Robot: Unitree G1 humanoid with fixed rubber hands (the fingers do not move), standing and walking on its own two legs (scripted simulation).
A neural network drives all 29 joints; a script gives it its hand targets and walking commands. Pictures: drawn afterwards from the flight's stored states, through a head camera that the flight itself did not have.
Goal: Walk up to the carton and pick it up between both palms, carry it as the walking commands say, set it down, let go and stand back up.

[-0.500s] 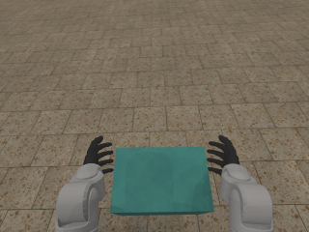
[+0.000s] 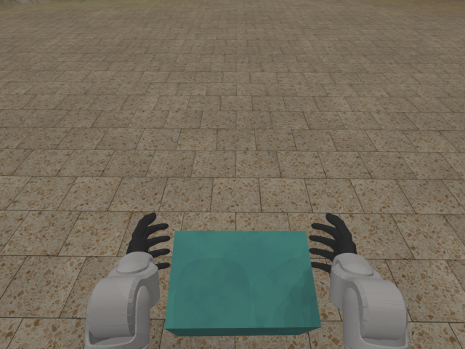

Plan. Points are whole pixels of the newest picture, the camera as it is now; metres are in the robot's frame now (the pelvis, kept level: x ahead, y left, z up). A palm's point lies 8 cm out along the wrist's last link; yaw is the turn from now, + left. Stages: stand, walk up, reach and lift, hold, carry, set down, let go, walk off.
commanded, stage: carry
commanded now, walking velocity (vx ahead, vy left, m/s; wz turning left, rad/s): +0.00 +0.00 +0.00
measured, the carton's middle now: (239, 285) +0.27 +0.01 +0.00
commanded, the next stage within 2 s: none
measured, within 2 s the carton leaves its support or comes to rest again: neither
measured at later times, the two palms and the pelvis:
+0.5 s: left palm (138, 265) +0.24 +0.15 +0.11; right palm (348, 271) +0.24 -0.15 +0.11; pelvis -0.01 +0.01 +0.00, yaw -1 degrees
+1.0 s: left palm (147, 254) +0.26 +0.15 +0.10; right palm (346, 262) +0.26 -0.15 +0.10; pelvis +0.00 +0.00 +0.00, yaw -1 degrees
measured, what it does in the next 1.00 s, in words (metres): stands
